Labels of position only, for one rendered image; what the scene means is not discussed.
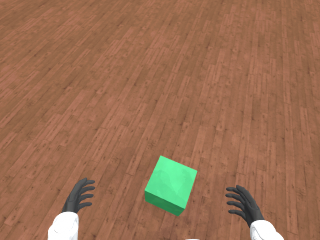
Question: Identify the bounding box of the right robot hand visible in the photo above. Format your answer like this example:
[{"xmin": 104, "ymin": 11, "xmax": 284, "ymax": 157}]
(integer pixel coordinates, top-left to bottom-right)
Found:
[{"xmin": 225, "ymin": 185, "xmax": 265, "ymax": 228}]

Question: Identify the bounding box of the robot left forearm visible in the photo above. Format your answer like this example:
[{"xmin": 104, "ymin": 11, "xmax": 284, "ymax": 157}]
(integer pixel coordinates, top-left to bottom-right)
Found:
[{"xmin": 47, "ymin": 211, "xmax": 79, "ymax": 240}]

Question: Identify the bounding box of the carton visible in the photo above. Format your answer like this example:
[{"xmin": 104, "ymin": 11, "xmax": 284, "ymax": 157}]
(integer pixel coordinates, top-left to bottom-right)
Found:
[{"xmin": 144, "ymin": 156, "xmax": 197, "ymax": 216}]

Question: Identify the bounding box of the left robot hand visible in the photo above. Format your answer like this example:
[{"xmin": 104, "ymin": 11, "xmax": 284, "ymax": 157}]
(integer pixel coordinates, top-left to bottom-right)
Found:
[{"xmin": 61, "ymin": 177, "xmax": 95, "ymax": 214}]

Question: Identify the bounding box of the robot right forearm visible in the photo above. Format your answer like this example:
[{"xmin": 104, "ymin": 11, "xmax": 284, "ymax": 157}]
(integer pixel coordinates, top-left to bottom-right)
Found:
[{"xmin": 250, "ymin": 220, "xmax": 284, "ymax": 240}]

